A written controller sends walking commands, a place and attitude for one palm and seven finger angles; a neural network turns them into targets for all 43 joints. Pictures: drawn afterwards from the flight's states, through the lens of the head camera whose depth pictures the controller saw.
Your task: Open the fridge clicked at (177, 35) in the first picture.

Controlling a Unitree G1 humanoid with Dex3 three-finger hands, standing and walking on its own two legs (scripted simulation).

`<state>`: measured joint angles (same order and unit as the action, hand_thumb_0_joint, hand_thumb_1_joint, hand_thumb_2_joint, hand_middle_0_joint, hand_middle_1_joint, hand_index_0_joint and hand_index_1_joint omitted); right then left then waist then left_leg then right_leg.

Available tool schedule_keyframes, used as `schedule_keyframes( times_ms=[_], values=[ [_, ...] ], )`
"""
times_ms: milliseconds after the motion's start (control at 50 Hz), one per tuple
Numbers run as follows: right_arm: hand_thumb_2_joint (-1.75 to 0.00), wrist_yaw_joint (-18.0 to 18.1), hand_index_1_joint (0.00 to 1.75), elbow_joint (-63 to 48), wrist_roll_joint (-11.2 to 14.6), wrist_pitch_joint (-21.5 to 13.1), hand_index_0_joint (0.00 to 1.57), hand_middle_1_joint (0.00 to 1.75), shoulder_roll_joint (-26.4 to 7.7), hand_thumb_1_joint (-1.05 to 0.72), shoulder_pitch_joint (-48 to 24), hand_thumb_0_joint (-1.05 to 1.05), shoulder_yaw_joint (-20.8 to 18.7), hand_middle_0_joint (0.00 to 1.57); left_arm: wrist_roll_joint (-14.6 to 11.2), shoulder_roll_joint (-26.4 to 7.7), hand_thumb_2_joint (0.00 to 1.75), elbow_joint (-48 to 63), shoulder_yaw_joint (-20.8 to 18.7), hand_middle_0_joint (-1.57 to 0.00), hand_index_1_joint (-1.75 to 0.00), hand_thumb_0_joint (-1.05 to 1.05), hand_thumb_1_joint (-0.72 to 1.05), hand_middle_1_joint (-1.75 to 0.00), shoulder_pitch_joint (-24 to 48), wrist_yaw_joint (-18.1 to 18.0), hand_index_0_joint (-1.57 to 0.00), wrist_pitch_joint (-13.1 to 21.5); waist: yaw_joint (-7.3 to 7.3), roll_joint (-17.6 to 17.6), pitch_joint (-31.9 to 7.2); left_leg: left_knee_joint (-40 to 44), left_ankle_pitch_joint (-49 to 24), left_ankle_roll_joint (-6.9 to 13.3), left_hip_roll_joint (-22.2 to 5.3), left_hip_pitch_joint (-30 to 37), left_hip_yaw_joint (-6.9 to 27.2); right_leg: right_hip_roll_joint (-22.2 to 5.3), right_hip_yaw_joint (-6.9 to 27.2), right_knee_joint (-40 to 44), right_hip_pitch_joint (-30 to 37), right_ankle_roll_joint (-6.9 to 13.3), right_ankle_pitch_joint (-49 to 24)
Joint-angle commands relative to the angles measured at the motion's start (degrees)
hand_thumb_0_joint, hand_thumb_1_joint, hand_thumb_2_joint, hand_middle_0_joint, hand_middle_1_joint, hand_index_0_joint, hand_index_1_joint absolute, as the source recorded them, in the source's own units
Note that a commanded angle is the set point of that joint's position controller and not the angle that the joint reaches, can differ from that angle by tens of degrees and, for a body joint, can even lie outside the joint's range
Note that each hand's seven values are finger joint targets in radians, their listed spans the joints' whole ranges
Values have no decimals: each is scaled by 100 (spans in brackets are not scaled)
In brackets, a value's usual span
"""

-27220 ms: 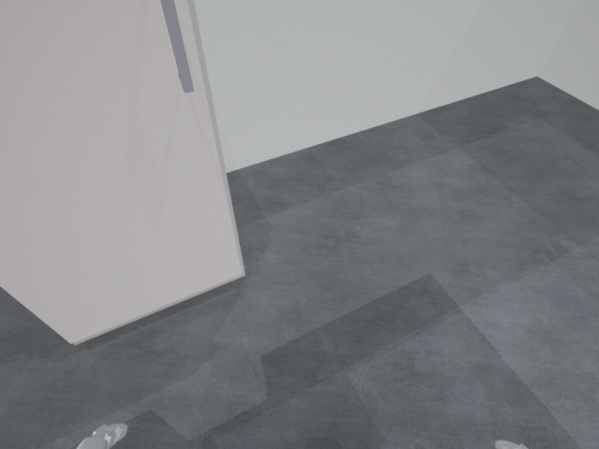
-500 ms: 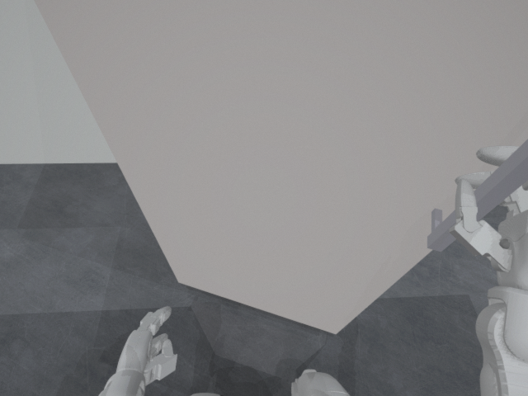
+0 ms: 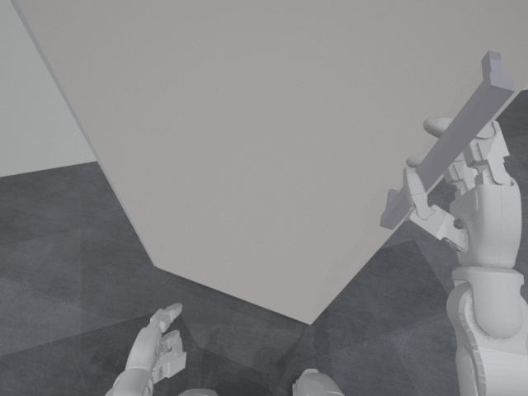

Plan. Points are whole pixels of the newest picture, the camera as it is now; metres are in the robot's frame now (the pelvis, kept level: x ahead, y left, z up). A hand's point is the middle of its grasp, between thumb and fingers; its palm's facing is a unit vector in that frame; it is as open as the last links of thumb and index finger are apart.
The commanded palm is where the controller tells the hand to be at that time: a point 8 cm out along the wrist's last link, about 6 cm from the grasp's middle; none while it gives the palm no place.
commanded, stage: walk backward, drawing the door open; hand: right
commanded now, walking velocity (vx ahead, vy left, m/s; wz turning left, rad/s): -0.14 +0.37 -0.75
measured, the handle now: (429, 158) +0.36 -0.13 +0.21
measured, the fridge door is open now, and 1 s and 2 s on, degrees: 36 60 69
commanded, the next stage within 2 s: stop walking and hold the door back in 1.32 s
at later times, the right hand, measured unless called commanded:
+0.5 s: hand (374, 302) +0.20 -0.06 +0.19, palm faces +0.28 +0.93 -0.22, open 7.6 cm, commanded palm +0.15 -0.10 +0.20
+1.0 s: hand (287, 373) +0.14 +0.01 +0.19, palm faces +0.65 +0.75 -0.12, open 7.0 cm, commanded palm +0.08 +0.00 +0.19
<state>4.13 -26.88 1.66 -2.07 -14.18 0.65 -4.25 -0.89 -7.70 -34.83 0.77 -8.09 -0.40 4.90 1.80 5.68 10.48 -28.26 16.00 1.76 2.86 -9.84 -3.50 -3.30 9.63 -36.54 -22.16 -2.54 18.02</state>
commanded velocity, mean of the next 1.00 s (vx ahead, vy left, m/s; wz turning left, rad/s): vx -0.18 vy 0.31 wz -0.60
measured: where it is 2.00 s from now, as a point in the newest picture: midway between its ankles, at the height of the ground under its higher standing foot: outside the picture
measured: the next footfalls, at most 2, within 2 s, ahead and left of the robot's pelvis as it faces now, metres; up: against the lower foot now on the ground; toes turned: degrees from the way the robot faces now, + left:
right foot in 0.34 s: -0.07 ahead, -0.03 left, +0.00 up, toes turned -24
left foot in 0.64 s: +0.11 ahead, +0.34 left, +0.00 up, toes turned -24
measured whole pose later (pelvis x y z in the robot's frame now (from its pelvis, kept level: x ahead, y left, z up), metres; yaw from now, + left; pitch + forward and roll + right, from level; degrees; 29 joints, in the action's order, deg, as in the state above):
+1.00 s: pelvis -0.02 +0.30 +0.00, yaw -35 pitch -3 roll +0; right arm 5.7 -30.5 2.1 -5.2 -16.7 0.0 -5.9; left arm -0.4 -9.7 -31.8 -2.3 -6.1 -2.9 1.6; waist 1.9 -6.3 11.0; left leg -48.2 23.6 1.0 -3.2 -22.6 -7.0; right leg 2.2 -8.7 -31.2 -8.7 4.6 20.3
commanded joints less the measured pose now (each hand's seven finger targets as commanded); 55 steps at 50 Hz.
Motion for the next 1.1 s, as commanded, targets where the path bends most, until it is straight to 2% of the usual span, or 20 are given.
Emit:
schedule_keyframes(
  times_ms=[0, 60, 180, 280, 300, 320, 360, 380, 460, 560, 600, 640, 720, 840, 880, 900, 940, 960, 1020, 1080],
  values=[
    [-90, -59, 140, -1541, 164, -612, 45, 140, -438, -90, -551, 0, -455, 45, -8, -708, 90, 1052, -492, -20, -30, 0, 90, -30, 491, -191, -20, 337, -144, -2404, -1976, 812, -2020, 668, -2105, 41, 935, 580, -662, -3713, -339, 98, 1423],
    [-90, -109, 140, -1569, 141, -866, 45, 140, -291, -90, -275, 0, -195, 45, 161, -419, 90, 1070, -238, -20, -30, 0, 90, -30, 705, -255, -20, 196, -112, -1525, -1942, 434, -2804, 858, -1959, 822, 124, 468, -1129, -3686, -918, -12, 1143],
    [-90, -43, 140, -1846, 101, -1091, 45, 140, -238, -90, -223, 0, -48, 45, 278, -476, 90, 1318, -261, -20, -30, 0, 90, -30, 460, -387, -20, 192, -314, -2022, -2233, 505, -3631, 1046, -1978, 1763, 331, 351, -1793, -1132, -559, 147, 1518],
    [-90, -86, 140, -2139, 54, -1042, 45, 140, -106, -90, -829, 0, 380, 45, 128, -502, 90, 1310, -332, -20, -30, 0, 90, -30, -164, -392, -20, 188, 129, -1378, -2605, -679, -4337, 292, -1333, 1532, -463, 274, -2204, 1958, 1047, 227, -443],
    [-90, -117, 140, -2149, 58, -1103, 45, 140, -103, -90, -1147, 0, 480, 45, 112, -603, 90, 1295, -445, -20, -30, 0, 90, -30, -341, -400, -20, 197, 384, -669, -2551, -1693, -3684, -173, -1080, 236, -690, -210, -1663, 2599, 2546, 389, -1604],
    [-90, -183, 140, -1940, 48, -1229, 45, 140, -31, -90, -1203, 0, 524, 45, 198, -776, 90, 1338, -545, -20, -30, 0, 90, -30, -101, -377, -20, 242, 268, 265, -2189, -2949, -923, -456, -651, -1465, -545, -1742, 225, 2642, 3573, 928, -2974],
    [-90, -191, 140, -1373, -205, -1262, 45, 140, -72, -90, -965, 0, 253, 45, 264, -1101, 90, 1312, -589, -20, -30, 0, 90, -30, 49, -256, -20, 183, 87, -337, -1941, -4686, 1852, -484, -461, -2748, 572, -3268, 1989, 1921, 3475, 1889, -5083],
    [-90, -284, 140, -2000, -184, -1254, 45, 140, -371, -90, -1361, 0, 73, 45, 324, -899, 90, 1277, -449, -20, -30, 0, 90, -30, 495, -241, -20, 250, 169, -359, -1545, -4606, 1419, -308, -586, -2942, 1020, -3065, 2189, 2012, 2793, 1710, -4803],
    [-90, -302, 140, -1934, -82, -993, 45, 140, 144, -90, -1455, 0, 387, 45, 119, -1007, 90, 901, -588, -20, -30, 0, 90, -30, 341, -142, -20, 427, -159, 314, -1510, -2438, 457, -291, -523, -1272, 477, -1596, -795, 1454, 1746, 785, -3078],
    [-90, -140, 140, -1652, 31, -827, 45, 140, -292, -90, -1799, 0, -78, 45, -131, -960, 90, 1092, -512, -20, -30, 0, 90, -30, 293, 13, -20, 429, -78, 919, -1804, -549, 189, -548, -68, 417, -320, -1124, -738, 1063, 1177, 714, -1977],
    [-90, -86, 140, -1718, 56, -869, 45, 140, -527, -90, -1729, 0, -267, 45, -224, -639, 90, 1067, -375, -20, -30, 0, 90, -30, 309, 29, -20, 437, -102, -343, -1903, 836, -901, -535, -579, 844, -38, -321, -858, -240, 1030, 408, -628],
    [-90, 26, 140, -1647, 77, -848, 45, 140, -1320, -90, -1188, 0, -1070, 45, -133, -470, 90, 1164, -345, -20, -30, 0, 90, -30, 469, -36, -20, 395, -228, -2789, -2196, 791, -3328, 397, -2335, 653, 1442, 605, -858, -3129, -261, 195, 2245],
    [-90, 203, 140, -2144, 220, -993, 45, 140, -814, -90, -1205, 0, -909, 45, 9, -438, 90, 1049, -223, -20, -30, 0, 90, -30, 877, -127, -20, 202, -124, -1870, -2146, 235, -3407, 1066, -2346, 648, 1169, 408, -743, -4183, -565, 32, 1610],
    [-90, 318, 140, -1971, 238, -1041, 45, 140, -770, -90, -811, 0, -861, 45, 53, -598, 90, 1162, -301, -20, -30, 0, 90, -30, 592, -201, -20, -85, -136, -1779, -2443, 28, -3323, 899, -2125, 899, 382, 253, -1292, -318, 391, 220, 1071],
    [-90, 242, 140, -1961, 283, -994, 45, 140, -609, -90, -941, 0, -534, 45, 33, -678, 90, 1157, -330, -20, -30, 0, 90, -30, 457, -279, -20, -90, 25, -952, -2497, -791, -2667, 604, -1650, 521, 46, 201, -1485, 1569, 1373, 207, -572],
    [-90, 216, 140, -2033, 325, -1019, 45, 140, -565, -90, -1163, 0, -402, 45, 3, -806, 90, 1216, -427, -20, -30, 0, 90, -30, 399, -318, -20, -92, 122, -299, -2473, -1505, -2140, 385, -1333, 20, -232, -140, -1228, 2151, 2232, 223, -1761],
    [-90, 115, 140, -2043, 237, -1074, 45, 140, -615, -90, -1322, 0, -283, 45, 8, -925, 90, 1216, -524, -20, -30, 0, 90, -30, 390, -199, -20, -27, -123, 780, -2197, -2983, 1490, -96, -469, -2230, -109, -2278, 1129, 1991, 3830, 1066, -5558],
    [-90, 62, 140, -2320, 150, -1144, 45, 140, -828, -90, -1647, 0, -454, 45, 149, -823, 90, 1189, -393, -20, -30, 0, 90, -30, 433, -151, -20, 52, 5, 1092, -2198, -3682, 1860, -199, -321, -2705, 314, -2442, 1843, 1628, 3949, 987, -6876],
    [-90, 24, 140, -2041, 40, -1089, 45, 140, -846, -90, -1251, 0, -685, 45, 107, -997, 90, 916, -523, -20, -30, 0, 90, -30, 435, -88, -20, 67, -18, 42, -1666, -3627, 971, -204, -437, -2783, 641, -2052, 1106, 1518, 3241, 891, -5022],
    [-90, -49, 140, -2050, 123, -837, 45, 140, -563, -90, -1302, 0, -329, 45, 3, -959, 90, 772, -542, -20, -30, 0, 90, -30, 299, -100, -20, 159, -98, 564, -1846, -2871, 581, -275, -364, -2233, 415, -1632, 230, 1490, 3207, 858, -4376]
  ],
)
